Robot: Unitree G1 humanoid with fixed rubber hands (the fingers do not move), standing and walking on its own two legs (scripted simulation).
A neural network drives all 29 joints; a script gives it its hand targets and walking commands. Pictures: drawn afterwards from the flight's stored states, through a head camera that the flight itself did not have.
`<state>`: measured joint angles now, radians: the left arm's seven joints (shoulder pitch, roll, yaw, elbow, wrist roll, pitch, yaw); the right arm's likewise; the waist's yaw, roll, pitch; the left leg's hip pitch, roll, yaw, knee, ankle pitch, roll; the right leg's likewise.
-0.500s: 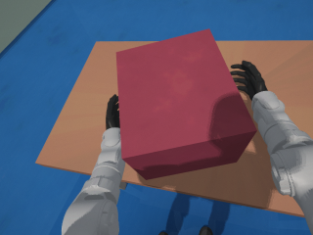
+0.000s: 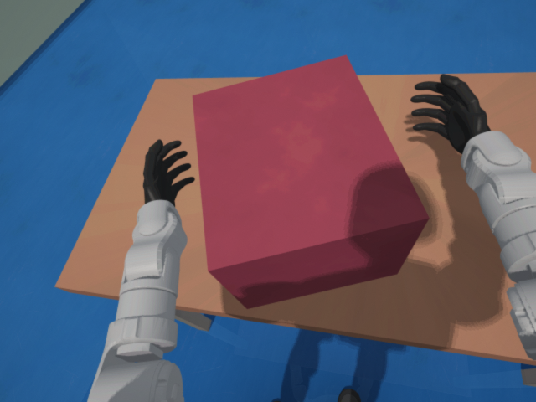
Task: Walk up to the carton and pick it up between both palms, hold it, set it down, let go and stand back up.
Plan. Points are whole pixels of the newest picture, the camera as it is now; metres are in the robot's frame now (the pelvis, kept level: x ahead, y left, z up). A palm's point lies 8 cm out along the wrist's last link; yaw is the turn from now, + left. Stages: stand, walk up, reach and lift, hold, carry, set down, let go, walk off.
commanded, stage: set down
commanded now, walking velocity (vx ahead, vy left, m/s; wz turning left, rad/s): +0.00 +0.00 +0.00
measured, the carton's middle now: (295, 185) +0.44 +0.07 +0.01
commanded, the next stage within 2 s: none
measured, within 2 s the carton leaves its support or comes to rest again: neither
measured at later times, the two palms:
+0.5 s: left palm (136, 193) +0.34 +0.24 +0.14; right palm (509, 116) +0.47 -0.19 +0.14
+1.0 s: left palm (153, 246) +0.29 +0.21 +0.10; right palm out of the picture +0.37 -0.24 +0.11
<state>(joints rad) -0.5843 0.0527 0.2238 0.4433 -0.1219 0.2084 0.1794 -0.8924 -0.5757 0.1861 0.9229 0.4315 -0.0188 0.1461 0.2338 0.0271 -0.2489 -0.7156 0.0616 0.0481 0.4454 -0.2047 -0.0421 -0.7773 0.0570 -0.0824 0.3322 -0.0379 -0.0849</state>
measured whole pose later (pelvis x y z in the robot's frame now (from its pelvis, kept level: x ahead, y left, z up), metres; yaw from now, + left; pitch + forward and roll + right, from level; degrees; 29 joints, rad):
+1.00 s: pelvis -0.02 +0.00 +0.01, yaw +0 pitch +9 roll +1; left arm -0.31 0.02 0.10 0.10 -0.09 0.46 0.31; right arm -0.47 -0.61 0.04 0.71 0.45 0.05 0.29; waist 0.13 -0.02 -0.12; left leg -0.40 0.05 0.05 0.49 -0.24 -0.03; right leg -0.49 0.05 -0.06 0.43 -0.11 -0.08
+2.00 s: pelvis +0.00 +0.01 +0.00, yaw +1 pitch +3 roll -1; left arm 0.37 -0.06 -0.03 -0.13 0.02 0.13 0.33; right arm 0.13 -0.54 0.03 0.64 0.49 -0.30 0.37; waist 0.04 -0.05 -0.07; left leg -0.27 0.06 0.02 0.55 -0.33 -0.04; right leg -0.35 0.06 -0.09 0.49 -0.20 -0.08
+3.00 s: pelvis +0.02 +0.04 +0.01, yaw +0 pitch -3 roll -1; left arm 0.41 0.02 -0.07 0.13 0.06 0.05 0.18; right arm 0.26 -0.42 -0.03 0.64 0.28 -0.27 0.24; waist 0.04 -0.02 -0.01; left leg -0.07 0.03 0.06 0.45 -0.33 0.00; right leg -0.18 0.03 -0.04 0.43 -0.20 -0.04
